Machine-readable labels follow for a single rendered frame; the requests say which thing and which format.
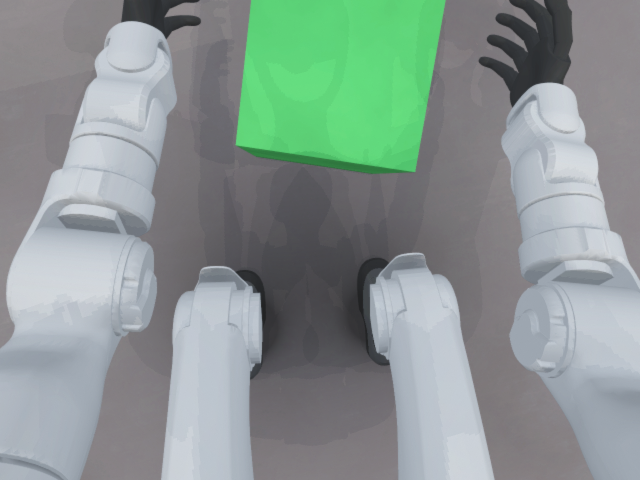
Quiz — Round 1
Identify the left robot upper arm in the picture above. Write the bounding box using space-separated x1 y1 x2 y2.
0 226 157 480

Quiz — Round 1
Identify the left robot forearm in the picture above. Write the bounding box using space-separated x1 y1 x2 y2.
6 21 177 323

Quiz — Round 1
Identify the right robot forearm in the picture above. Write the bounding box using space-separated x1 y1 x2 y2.
501 83 640 293

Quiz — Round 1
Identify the robot left hand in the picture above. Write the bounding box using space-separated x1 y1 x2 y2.
121 0 201 39

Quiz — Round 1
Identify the right robot thigh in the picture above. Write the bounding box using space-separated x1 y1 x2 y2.
370 267 495 480

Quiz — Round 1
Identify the carton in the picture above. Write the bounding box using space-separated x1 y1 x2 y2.
236 0 446 174

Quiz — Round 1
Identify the right robot upper arm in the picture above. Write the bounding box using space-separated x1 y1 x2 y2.
509 281 640 480

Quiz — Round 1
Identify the robot right hand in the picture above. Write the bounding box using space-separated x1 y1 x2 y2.
479 0 573 108

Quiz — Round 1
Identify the left robot foot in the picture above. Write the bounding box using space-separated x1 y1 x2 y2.
236 270 266 380

